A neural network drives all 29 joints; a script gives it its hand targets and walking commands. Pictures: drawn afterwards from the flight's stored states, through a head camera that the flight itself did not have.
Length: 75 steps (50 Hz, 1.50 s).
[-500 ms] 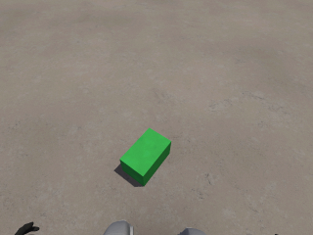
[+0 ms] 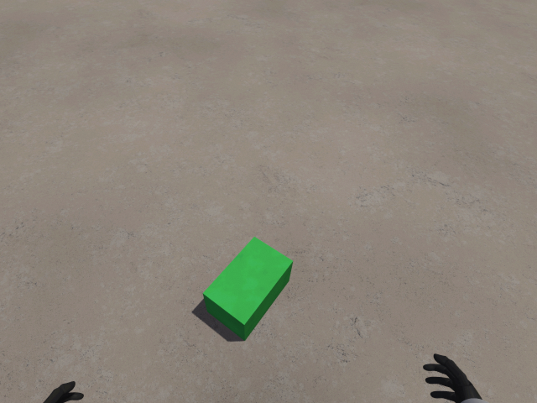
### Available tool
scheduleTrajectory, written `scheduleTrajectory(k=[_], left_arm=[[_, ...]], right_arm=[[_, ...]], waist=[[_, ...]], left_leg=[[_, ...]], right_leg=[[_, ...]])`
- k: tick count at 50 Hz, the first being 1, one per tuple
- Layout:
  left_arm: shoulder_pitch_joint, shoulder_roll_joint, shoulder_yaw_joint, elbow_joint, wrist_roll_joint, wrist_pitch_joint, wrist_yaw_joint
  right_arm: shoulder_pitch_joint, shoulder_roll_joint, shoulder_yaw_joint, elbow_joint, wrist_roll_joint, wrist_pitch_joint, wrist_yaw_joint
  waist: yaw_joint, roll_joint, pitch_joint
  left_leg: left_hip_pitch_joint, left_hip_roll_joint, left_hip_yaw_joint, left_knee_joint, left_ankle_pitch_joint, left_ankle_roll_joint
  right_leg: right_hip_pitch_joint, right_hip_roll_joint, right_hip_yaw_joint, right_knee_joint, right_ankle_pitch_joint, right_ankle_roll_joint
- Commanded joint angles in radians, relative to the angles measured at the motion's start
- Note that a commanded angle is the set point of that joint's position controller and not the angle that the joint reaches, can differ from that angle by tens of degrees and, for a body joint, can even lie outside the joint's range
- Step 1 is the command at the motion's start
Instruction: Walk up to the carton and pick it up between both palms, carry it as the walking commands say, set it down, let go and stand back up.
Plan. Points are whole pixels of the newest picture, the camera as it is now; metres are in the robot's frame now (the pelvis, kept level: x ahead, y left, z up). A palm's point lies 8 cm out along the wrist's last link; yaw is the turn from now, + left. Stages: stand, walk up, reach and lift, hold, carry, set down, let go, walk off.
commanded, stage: walk up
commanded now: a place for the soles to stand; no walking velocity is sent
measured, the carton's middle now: (249, 286) +0.61 +0.05 -0.67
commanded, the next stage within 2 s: none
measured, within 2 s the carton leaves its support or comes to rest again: neither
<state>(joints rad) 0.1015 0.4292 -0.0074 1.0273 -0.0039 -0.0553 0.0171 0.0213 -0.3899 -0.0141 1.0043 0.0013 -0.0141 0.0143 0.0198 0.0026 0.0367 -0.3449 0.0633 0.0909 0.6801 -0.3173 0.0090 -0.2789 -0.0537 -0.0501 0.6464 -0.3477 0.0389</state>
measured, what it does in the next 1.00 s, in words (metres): steps to the left, turning right: left foot, then right foot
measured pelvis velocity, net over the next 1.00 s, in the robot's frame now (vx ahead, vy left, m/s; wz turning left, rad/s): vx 0.09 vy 0.13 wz -0.26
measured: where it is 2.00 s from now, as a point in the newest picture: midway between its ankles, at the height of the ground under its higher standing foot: outside the picture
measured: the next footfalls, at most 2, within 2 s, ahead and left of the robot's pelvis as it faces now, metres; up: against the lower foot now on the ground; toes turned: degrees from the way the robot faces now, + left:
left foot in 0.68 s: +0.14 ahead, +0.22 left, +0.00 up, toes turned -8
right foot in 0.90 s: +0.13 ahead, -0.01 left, +0.00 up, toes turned -17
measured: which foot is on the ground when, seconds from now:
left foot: down 0.00-0.44, up 0.46-0.66, down 0.68-0.88, up 0.90-1.00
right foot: down 0.00-0.68, up 0.70-0.88, down 0.90-1.00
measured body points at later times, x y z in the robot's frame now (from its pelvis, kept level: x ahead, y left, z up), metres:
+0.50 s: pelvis +0.00 +0.01 +0.02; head +0.02 +0.00 +0.47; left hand +0.11 +0.33 -0.09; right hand +0.11 -0.32 -0.09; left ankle +0.02 +0.12 -0.70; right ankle +0.00 -0.14 -0.72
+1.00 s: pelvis +0.09 +0.13 -0.02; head +0.11 +0.09 +0.42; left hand +0.23 +0.49 -0.08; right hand +0.12 -0.22 -0.14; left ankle +0.13 +0.25 -0.67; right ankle +0.09 +0.00 -0.72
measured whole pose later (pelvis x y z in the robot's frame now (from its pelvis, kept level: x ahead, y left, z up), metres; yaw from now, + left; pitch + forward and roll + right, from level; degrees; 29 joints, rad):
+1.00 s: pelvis +0.09 +0.13 -0.02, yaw -15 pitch -2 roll -3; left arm 0.37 0.48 0.08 0.88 0.03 -0.12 0.13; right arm 0.21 -0.46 -0.12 0.70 -0.07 0.11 0.08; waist -0.01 0.14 0.09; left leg -0.55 0.06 -0.05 1.22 -0.49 0.04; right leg -0.41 0.02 -0.06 0.82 -0.38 -0.01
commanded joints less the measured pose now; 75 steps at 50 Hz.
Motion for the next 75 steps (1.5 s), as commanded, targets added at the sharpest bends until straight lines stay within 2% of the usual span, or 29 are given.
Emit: scheduleTrajectory(k=[1, 21, 22, 24, 27, 31, 33, 34, 35, 36, 37, 38, 41, 43, 44, 45, 46, 47, 49, 51, 54, 59, 61, 62, 63, 64, 66, 71, 75], left_arm=[[-0.024, 0.197, 0.035, -0.011, 0.002, -0.011, 0.007], [-0.111, 0.172, 0.033, 0.047, 0.009, 0.004, -0.007], [0.168, 0.312, 0.09, 0.059, 0.002, -0.009, 0.035], [0.264, 0.424, 0.145, 0.041, 0.021, -0.028, 0.071], [0.124, 0.372, 0.147, -0.068, 0.017, -0.047, 0.094], [0.154, 0.374, 0.153, -0.126, 0.042, -0.053, 0.089], [0.102, 0.372, 0.145, -0.163, 0.042, -0.047, 0.089], [0.067, 0.333, 0.131, -0.18, 0.044, -0.044, 0.089], [0.093, 0.246, 0.099, -0.195, 0.043, -0.041, 0.094], [0.122, 0.178, 0.08, -0.202, 0.032, -0.045, 0.102], [0.151, 0.282, 0.103, -0.174, 0.035, -0.043, 0.115], [0.199, 0.301, 0.107, -0.143, 0.018, -0.043, 0.106], [0.348, 0.313, 0.133, -0.082, -0.005, -0.053, 0.088], [0.488, 0.281, 0.146, -0.05, -0.004, -0.062, 0.087], [0.527, 0.306, 0.163, -0.051, 0.011, -0.068, 0.097], [0.557, 0.419, 0.194, -0.083, 0.035, -0.073, 0.114], [0.49, 0.452, 0.186, -0.142, 0.032, -0.074, 0.125], [0.428, 0.448, 0.189, -0.165, 0.022, -0.076, 0.137], [0.341, 0.432, 0.194, -0.199, 0.036, -0.077, 0.138], [0.321, 0.386, 0.184, -0.223, 0.033, -0.075, 0.129], [0.345, 0.371, 0.174, -0.239, 0.035, -0.074, 0.13], [0.29, 0.429, 0.183, -0.273, 0.044, -0.061, 0.129], [0.215, 0.373, 0.154, -0.288, 0.037, -0.055, 0.132], [0.246, 0.285, 0.131, -0.287, 0.028, -0.049, 0.139], [0.232, 0.288, 0.124, -0.289, 0.021, -0.042, 0.157], [0.219, 0.328, 0.135, -0.262, 0.019, -0.042, 0.164], [0.236, 0.314, 0.135, -0.222, -0.006, -0.041, 0.136], [0.228, 0.228, 0.112, -0.222, 0.017, -0.033, 0.052], [0.215, 0.229, 0.131, -0.244, 0.041, -0.014, 0.02]], right_arm=[[-0.054, -0.218, -0.043, -0.023, 0.001, -0.01, -0.006], [-0.069, -0.194, -0.042, 0.068, -0.007, -0.002, 0.004], [-0.12, -0.317, -0.117, -0.089, -0.056, 0.034, 0.042], [-0.154, -0.238, -0.113, -0.181, -0.077, 0.069, 0.076], [-0.054, -0.241, -0.137, -0.224, -0.066, 0.081, 0.107], [-0.058, -0.226, -0.153, -0.305, -0.069, 0.092, 0.123], [0.037, -0.245, -0.172, -0.302, -0.07, 0.086, 0.119], [0.145, -0.26, -0.187, -0.275, -0.075, 0.082, 0.111], [0.25, -0.331, -0.211, -0.259, -0.091, 0.078, 0.1], [0.228, -0.399, -0.217, -0.306, -0.095, 0.073, 0.087], [0.134, -0.439, -0.217, -0.35, -0.075, 0.072, 0.088], [0.094, -0.367, -0.203, -0.372, -0.069, 0.071, 0.081], [0.067, -0.297, -0.179, -0.398, -0.07, 0.081, 0.064], [-0.002, -0.278, -0.165, -0.431, -0.075, 0.096, 0.068], [0.029, -0.219, -0.147, -0.434, -0.076, 0.1, 0.068], [0.037, -0.152, -0.125, -0.462, -0.067, 0.097, 0.065], [0.036, -0.213, -0.136, -0.472, -0.077, 0.106, 0.059], [0.06, -0.265, -0.157, -0.453, -0.068, 0.107, 0.055], [0.107, -0.279, -0.168, -0.425, -0.065, 0.098, 0.054], [0.15, -0.274, -0.171, -0.399, -0.06, 0.093, 0.058], [0.107, -0.258, -0.174, -0.431, -0.059, 0.097, 0.071], [0.119, -0.261, -0.193, -0.435, -0.053, 0.091, 0.079], [0.262, -0.282, -0.207, -0.383, -0.058, 0.079, 0.075], [0.328, -0.351, -0.221, -0.376, -0.078, 0.072, 0.066], [0.232, -0.43, -0.223, -0.415, -0.065, 0.075, 0.061], [0.179, -0.427, -0.22, -0.418, -0.062, 0.079, 0.059], [0.143, -0.348, -0.187, -0.415, -0.055, 0.079, 0.042], [0.123, -0.314, -0.155, -0.364, -0.022, 0.042, 0.003], [0.139, -0.265, -0.119, -0.341, -0.008, 0.02, -0.006]], waist=[[-0.005, 0.03, -0.107], [-0.025, -0.002, -0.082], [0.029, 0.078, -0.003], [0.074, -0.078, 0.06], [-0.025, -0.066, 0.011], [-0.019, -0.122, -0.021], [-0.079, -0.141, -0.039], [-0.149, -0.071, -0.068], [-0.206, 0.202, -0.105], [-0.189, 0.421, -0.05], [-0.154, 0.252, -0.056], [-0.114, 0.147, -0.02], [-0.054, 0.191, -0.016], [0.042, 0.18, -0.027], [0.074, 0.077, -0.042], [0.107, -0.229, -0.025], [0.061, -0.054, -0.015], [0.031, 0.097, 0.016], [-0.003, -0.023, 0.017], [-0.02, -0.094, 0.014], [-0.008, -0.113, 0.035], [-0.032, -0.211, -0.077], [-0.138, -0.108, -0.134], [-0.172, 0.235, -0.137], [-0.162, 0.379, -0.117], [-0.134, 0.294, -0.099], [-0.093, 0.171, -0.056], [-0.043, 0.215, -0.042], [0.02, 0.069, -0.055]], left_leg=[[0.109, 0.119, -0.15, -0.207, 0.191, 0.062], [0.219, 0.091, -0.09, -0.378, 0.125, 0.014], [0.112, 0.018, 0.013, -0.139, -0.173, 0.028], [-0.359, 0.004, -0.182, 0.225, -0.215, -0.003], [-0.357, 0.076, -0.264, 0.31, -0.073, -0.02], [-0.134, 0.04, -0.177, 0.202, -0.215, -0.019], [0.025, 0.002, -0.129, 0.062, -0.158, 0.006], [0.193, -0.042, -0.093, -0.03, -0.105, 0.03], [0.326, 0.023, -0.251, -0.232, -0.283, 0.09], [0.293, 0.286, -0.603, -0.465, -0.444, 0.179], [0.18, 0.343, -0.682, -0.448, -0.498, 0.28], [0.099, 0.32, -0.599, -0.387, -0.426, 0.286], [-0.02, 0.204, -0.347, -0.248, -0.284, 0.243], [-0.223, 0.148, -0.203, -0.062, -0.232, 0.214], [-0.366, 0.101, -0.133, 0.143, -0.249, 0.16], [-0.535, -0.028, -0.054, 0.437, -0.276, 0.083], [-0.574, 0.007, -0.229, 0.573, -0.238, 0.05], [-0.548, 0.044, -0.27, 0.599, -0.21, 0.029], [-0.488, 0.106, -0.271, 0.616, -0.174, 0.016], [-0.4, 0.106, -0.228, 0.585, -0.145, 0.011], [-0.331, 0.09, -0.169, 0.51, -0.134, 0.005], [-0.148, 0.04, -0.069, 0.345, -0.167, 0.01], [0.096, -0.002, -0.052, 0.134, -0.077, 0.042], [0.131, 0.125, -0.291, -0.131, -0.065, 0.093], [0.117, 0.302, -0.576, -0.231, 0.035, 0.214], [0.038, 0.335, -0.606, -0.228, 0.027, 0.302], [-0.002, 0.282, -0.458, -0.148, 0.068, 0.271], [-0.031, 0.307, -0.355, -0.111, 0.188, 0.262], [-0.187, 0.276, -0.22, -0.002, 0.046, 0.141]], right_leg=[[0.017, -0.064, 0.072, -0.125, 0.222, -0.063], [0.09, -0.084, 0.107, -0.326, 0.223, -0.048], [0.107, -0.13, 0.222, -0.333, -0.005, -0.122], [0.279, -0.344, 0.654, -0.437, -0.295, -0.269], [0.247, -0.296, 0.485, -0.348, -0.116, -0.259], [0.003, -0.236, 0.351, -0.214, 0.126, -0.264], [-0.14, -0.18, 0.298, -0.129, 0.065, -0.235], [-0.266, -0.109, 0.235, -0.007, 0.022, -0.195], [-0.418, 0.046, 0.122, 0.274, -0.109, -0.146], [-0.587, 0.124, 0.015, 0.479, -0.369, -0.087], [-0.502, 0.048, 0.104, 0.568, -0.318, -0.1], [-0.46, 0.016, 0.073, 0.561, -0.251, -0.085], [-0.22, 0.012, -0.05, 0.299, -0.102, -0.055], [0.093, 0.049, -0.074, 0.073, 0.012, -0.072], [0.252, 0.013, 0.065, -0.015, -0.023, -0.09], [0.277, -0.224, 0.542, -0.256, -0.217, -0.17], [0.205, -0.401, 0.857, -0.362, -0.289, -0.235], [0.15, -0.41, 0.833, -0.341, -0.241, -0.249], [0.112, -0.335, 0.655, -0.197, -0.034, -0.314], [-0.004, -0.263, 0.466, -0.095, 0.122, -0.29], [-0.138, -0.216, 0.385, -0.023, 0.314, -0.299], [-0.205, -0.186, 0.354, 0.059, 0.318, -0.275], [-0.361, -0.099, 0.22, 0.246, 0.243, -0.189], [-0.465, 0.074, 0.03, 0.537, 0.039, -0.108], [-0.589, 0.128, 0.028, 0.643, -0.371, -0.08], [-0.54, 0.069, 0.088, 0.725, -0.341, -0.088], [-0.521, 0.049, 0.056, 0.698, -0.26, -0.077], [-0.281, 0.05, 0.004, 0.447, -0.231, -0.071], [0.04, 0.087, 0.089, 0.089, -0.107, -0.132]])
